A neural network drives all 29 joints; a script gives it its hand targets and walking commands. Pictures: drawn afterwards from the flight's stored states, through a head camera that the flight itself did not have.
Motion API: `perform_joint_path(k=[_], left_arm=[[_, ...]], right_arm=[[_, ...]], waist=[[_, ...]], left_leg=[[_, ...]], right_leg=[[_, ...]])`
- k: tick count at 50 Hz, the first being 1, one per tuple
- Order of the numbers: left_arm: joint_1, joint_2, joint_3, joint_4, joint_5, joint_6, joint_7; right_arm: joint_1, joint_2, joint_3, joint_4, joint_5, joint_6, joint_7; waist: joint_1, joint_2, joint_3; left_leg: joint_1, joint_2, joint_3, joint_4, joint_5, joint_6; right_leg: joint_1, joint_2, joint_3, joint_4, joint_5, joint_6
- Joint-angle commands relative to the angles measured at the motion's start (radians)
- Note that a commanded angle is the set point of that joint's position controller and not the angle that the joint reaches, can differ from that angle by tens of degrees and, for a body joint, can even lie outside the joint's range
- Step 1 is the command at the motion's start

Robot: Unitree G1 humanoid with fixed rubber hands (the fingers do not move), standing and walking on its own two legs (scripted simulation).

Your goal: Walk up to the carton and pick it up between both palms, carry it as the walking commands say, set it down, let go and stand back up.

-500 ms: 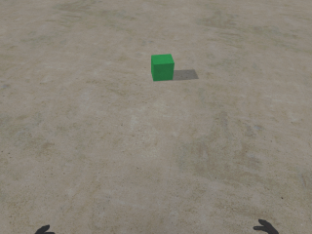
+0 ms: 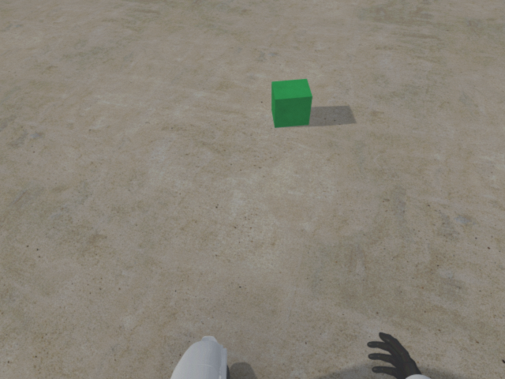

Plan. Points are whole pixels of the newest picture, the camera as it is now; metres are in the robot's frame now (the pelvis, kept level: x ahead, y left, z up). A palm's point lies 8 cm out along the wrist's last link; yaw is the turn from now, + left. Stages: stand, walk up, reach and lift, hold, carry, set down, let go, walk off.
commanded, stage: walk up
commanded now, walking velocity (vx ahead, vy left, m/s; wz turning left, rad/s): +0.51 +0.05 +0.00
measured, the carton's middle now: (290, 103) +1.59 -0.06 -0.68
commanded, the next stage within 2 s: none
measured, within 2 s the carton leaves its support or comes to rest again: neither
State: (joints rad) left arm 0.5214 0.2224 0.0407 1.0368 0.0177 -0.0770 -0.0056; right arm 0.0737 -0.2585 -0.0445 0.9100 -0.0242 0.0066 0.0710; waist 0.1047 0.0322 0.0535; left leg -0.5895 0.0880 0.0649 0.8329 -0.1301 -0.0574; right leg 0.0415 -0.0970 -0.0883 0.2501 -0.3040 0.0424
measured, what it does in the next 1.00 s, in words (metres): walks ahead: left foot, then right foot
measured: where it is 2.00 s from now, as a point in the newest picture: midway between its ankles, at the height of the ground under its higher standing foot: (285, 199)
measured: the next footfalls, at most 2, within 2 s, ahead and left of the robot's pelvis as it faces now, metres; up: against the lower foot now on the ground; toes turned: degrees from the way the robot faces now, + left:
left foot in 0.12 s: +0.22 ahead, +0.16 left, +0.00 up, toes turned +9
right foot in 0.60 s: +0.45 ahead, -0.15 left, +0.00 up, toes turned -9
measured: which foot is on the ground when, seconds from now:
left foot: up 0.00-0.10, down 0.12-0.60, up 0.62-1.00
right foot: down 0.00-0.12, up 0.14-0.58, down 0.60-1.00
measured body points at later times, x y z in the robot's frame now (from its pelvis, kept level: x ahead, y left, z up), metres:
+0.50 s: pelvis +0.25 +0.01 +0.00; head +0.28 +0.03 +0.45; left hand +0.38 +0.25 -0.15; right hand +0.19 -0.25 -0.13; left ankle +0.18 +0.15 -0.75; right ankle +0.39 -0.15 -0.70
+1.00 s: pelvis +0.49 -0.02 +0.00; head +0.52 -0.03 +0.45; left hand +0.40 +0.23 -0.14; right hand +0.66 -0.24 -0.13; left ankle +0.63 +0.14 -0.70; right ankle +0.42 -0.14 -0.75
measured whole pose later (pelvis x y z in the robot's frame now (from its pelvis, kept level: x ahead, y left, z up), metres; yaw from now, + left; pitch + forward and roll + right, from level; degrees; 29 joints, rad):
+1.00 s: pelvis +0.49 -0.02 +0.00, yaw +0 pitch +0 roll +0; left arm 0.47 0.20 0.04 1.07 0.02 -0.08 -0.01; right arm 0.05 -0.22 -0.05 0.91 -0.03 0.00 0.06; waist 0.08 0.03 0.05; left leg -0.55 0.13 0.08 0.70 -0.08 -0.05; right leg 0.02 -0.08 -0.16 0.25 -0.25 0.03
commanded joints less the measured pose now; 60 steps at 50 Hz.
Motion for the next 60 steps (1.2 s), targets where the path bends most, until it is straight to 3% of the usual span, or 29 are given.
perform_joint_path(k=[1,3,5,6,7,8,9,10,12,14,22,26,27,29,30,31,32,33,34,35,39,46,48,52,54,55,56,57,60], left_arm=[[-0.006,0.15,0.029,-0.03,0.002,-0.004,0.006],[-0.011,0.16,0.025,-0.015,-0.001,0.004,0.01],[-0.013,0.174,0.026,-0.006,-0.016,0.005,0.017],[-0.006,0.157,0.018,-0.011,-0.02,0.003,0.019],[-0.011,0.106,0.009,-0.03,-0.019,-0.001,0.018],[0.022,0.078,0.019,-0.056,-0.023,0.003,0.016],[-0.022,0.128,0.052,-0.021,-0.015,0.016,0.014],[-0.054,0.104,0.046,-0.018,-0.006,0.018,0.006],[-0.069,0.048,0.03,0.007,0.006,0.031,-0.007],[-0.08,0.039,0.029,0.011,0.018,0.061,-0.022],[-0.434,0.043,0.006,-0.12,0.01,0.082,-0.076],[-0.477,0.054,0.007,-0.134,0.009,0.055,-0.072],[-0.46,0.061,0.012,-0.125,0.011,0.048,-0.066],[-0.322,0.098,0.029,-0.084,0.013,0.031,-0.046],[-0.152,0.163,0.053,-0.034,0.024,0.015,-0.031],[-0.003,0.286,0.088,-0.006,0.039,0.004,-0.015],[-0.021,0.31,0.08,-0.015,0.022,0.013,-0.013],[-0.1,0.278,0.07,-0.049,0.021,0.008,-0.014],[-0.163,0.235,0.063,-0.064,0.017,0.001,-0.013],[-0.219,0.182,0.055,-0.077,0.01,-0.007,-0.012],[-0.197,0.12,0.03,-0.052,0.003,-0.028,-0.008],[-0.095,0.115,0.031,-0.027,0.004,-0.023,-0.001],[-0.101,0.113,0.024,-0.013,0.003,-0.014,-0.004],[-0.053,0.154,0.032,0.017,-0.001,-0.002,0.004],[-0.063,0.157,0.033,0.021,-0.014,0.004,0.01],[-0.048,0.125,0.02,0.023,-0.011,0.008,0.011],[-0.015,0.072,0.019,-0.008,-0.021,0.014,0.003],[-0.028,0.099,0.043,-0.005,-0.011,0.025,-0.001],[-0.103,0.043,0.027,0.021,0.008,0.025,-0.014]], right_arm=[[-0.158,-0.007,0.009,-0.111,0.011,-0.022,0.005],[-0.116,-0.023,-0.004,-0.1,0.005,-0.028,-0.011],[0.058,-0.06,-0.031,-0.046,-0.006,-0.045,-0.031],[0.211,-0.11,-0.053,0.002,-0.019,-0.058,-0.042],[0.378,-0.192,-0.076,0.038,-0.043,-0.067,-0.055],[0.449,-0.308,-0.103,0.036,-0.009,-0.06,-0.061],[0.433,-0.295,-0.095,0.039,0.002,-0.053,-0.073],[0.342,-0.23,-0.073,0.041,0.004,-0.058,-0.078],[0.194,-0.086,-0.048,0.035,0.009,-0.074,-0.076],[0.173,-0.058,-0.039,0.038,0.012,-0.085,-0.067],[0.302,-0.112,-0.058,0.064,0.002,-0.086,-0.08],[0.323,-0.117,-0.057,0.078,-0.002,-0.086,-0.071],[0.33,-0.116,-0.056,0.085,-0.004,-0.081,-0.069],[0.331,-0.114,-0.05,0.09,-0.005,-0.075,-0.069],[0.332,-0.089,-0.036,0.074,-0.011,-0.076,-0.067],[0.305,-0.014,-0.005,0.014,-0.003,-0.084,-0.067],[0.321,-0.037,-0.005,0.014,-0.006,-0.081,-0.067],[0.296,-0.056,-0.012,0.037,-0.005,-0.078,-0.071],[0.271,-0.057,-0.029,0.058,0.002,-0.073,-0.07],[0.272,-0.048,-0.038,0.07,0.008,-0.066,-0.062],[0.242,-0.023,-0.042,0.049,-0.01,-0.018,-0.037],[-0.019,0.01,-0.009,-0.034,0.0,-0.01,-0.007],[-0.087,0.01,-0.001,-0.064,0.002,-0.02,-0.004],[-0.084,-0.001,-0.006,-0.068,-0.001,-0.04,-0.021],[0.111,-0.038,-0.027,-0.004,-0.012,-0.062,-0.038],[0.276,-0.095,-0.051,0.045,-0.027,-0.074,-0.052],[0.448,-0.279,-0.101,0.068,-0.032,-0.073,-0.077],[0.477,-0.312,-0.108,0.076,-0.001,-0.066,-0.083],[0.238,-0.096,-0.042,0.058,0.005,-0.08,-0.074]], waist=[[-0.023,-0.303,0.081],[-0.054,-0.283,0.058],[-0.115,-0.146,-0.045],[-0.162,-0.067,-0.152],[-0.217,0.104,-0.246],[-0.198,0.261,-0.332],[-0.17,0.061,-0.278],[-0.134,0.035,-0.177],[-0.076,0.094,-0.059],[-0.057,0.143,-0.036],[-0.123,0.142,0.086],[-0.136,0.219,0.052],[-0.124,0.189,0.049],[-0.058,0.018,-0.01],[0.007,-0.145,-0.108],[0.054,-0.474,-0.184],[0.004,-0.364,-0.258],[-0.029,-0.224,-0.184],[-0.059,-0.099,-0.082],[-0.075,-0.07,-0.052],[-0.087,-0.183,-0.041],[-0.047,-0.184,0.067],[-0.055,-0.257,0.067],[-0.057,-0.172,0.07],[-0.12,-0.085,-0.043],[-0.178,-0.011,-0.149],[-0.197,0.263,-0.23],[-0.184,0.18,-0.258],[-0.101,0.135,-0.063]], left_leg=[[0.058,-0.013,0.044,-0.178,0.014,0.023],[0.218,-0.04,0.095,-0.215,-0.043,0.041],[0.44,-0.066,0.142,-0.283,-0.047,0.061],[0.667,-0.042,0.087,-0.276,-0.056,0.091],[0.863,0.183,-0.234,-0.352,-0.184,0.127],[0.93,0.472,-0.722,-0.557,-0.142,0.194],[0.805,0.483,-0.709,-0.557,-0.085,0.184],[0.665,0.421,-0.575,-0.553,0.013,0.178],[0.459,0.268,-0.296,-0.557,0.084,0.165],[0.378,0.212,-0.173,-0.579,0.088,0.151],[0.398,0.215,-0.06,-0.688,-0.027,0.143],[0.395,0.171,0.024,-0.665,-0.143,0.137],[0.383,0.175,0.021,-0.628,-0.164,0.145],[0.326,0.151,0.035,-0.385,-0.089,0.135],[0.213,0.09,0.066,-0.078,-0.087,0.111],[-0.039,-0.044,0.055,0.276,-0.45,0.067],[-0.103,-0.003,-0.073,0.435,-0.455,0.085],[-0.142,0.039,-0.116,0.49,-0.369,0.086],[-0.132,0.072,-0.128,0.468,-0.262,0.071],[-0.063,0.092,-0.122,0.42,-0.169,0.058],[-0.001,0.067,-0.064,0.323,-0.057,0.034],[-0.041,0.049,-0.009,-0.035,0.079,0.0],[0.094,0.027,0.037,-0.15,0.085,0.007],[0.178,0.011,0.078,-0.248,-0.032,0.026],[0.404,-0.015,0.105,-0.322,-0.06,0.053],[0.648,0.052,-0.004,-0.314,-0.084,0.089],[0.864,0.418,-0.571,-0.508,-0.067,0.129],[0.823,0.499,-0.712,-0.571,-0.039,0.142],[0.512,0.287,-0.32,-0.576,0.065,0.134]], right_leg=[[-0.086,-0.146,0.029,-0.103,0.316,-0.123],[-0.144,-0.136,0.001,-0.047,0.375,-0.131],[-0.157,-0.112,-0.015,0.195,0.548,-0.122],[-0.258,-0.074,-0.016,0.429,0.531,-0.101],[-0.501,-0.004,0.001,0.722,0.1,-0.062],[-0.693,0.079,0.049,0.972,-0.256,-0.046],[-0.694,0.009,0.171,1.102,-0.223,-0.057],[-0.692,-0.018,0.173,1.107,-0.13,-0.063],[-0.621,-0.062,0.146,1.031,0.013,-0.041],[-0.558,-0.05,0.101,0.966,0.069,-0.026],[-0.58,-0.045,0.033,0.478,0.236,0.009],[-0.404,-0.01,-0.034,0.36,0.182,-0.005],[-0.361,0.006,-0.067,0.356,0.149,-0.006],[-0.154,0.037,-0.113,0.271,0.122,-0.026],[0.047,-0.017,-0.025,0.231,0.059,-0.058],[0.162,-0.297,0.46,0.035,-0.167,-0.118],[0.155,-0.396,0.674,-0.076,-0.318,-0.18],[0.08,-0.399,0.656,-0.079,-0.316,-0.196],[-0.026,-0.38,0.557,-0.063,-0.134,-0.182],[-0.098,-0.318,0.408,-0.04,0.041,-0.16],[-0.164,-0.216,0.184,-0.039,0.273,-0.12],[-0.138,-0.192,0.086,-0.137,0.179,-0.126],[-0.187,-0.128,-0.007,-0.162,0.101,-0.129],[-0.135,-0.185,0.029,-0.089,0.212,-0.15],[-0.137,-0.13,-0.008,0.17,0.336,-0.125],[-0.292,-0.073,-0.031,0.438,0.267,-0.096],[-0.606,0.081,-0.032,0.774,-0.186,-0.022],[-0.681,0.032,0.118,0.96,-0.234,-0.029],[-0.642,-0.042,0.137,0.962,0.014,-0.047]])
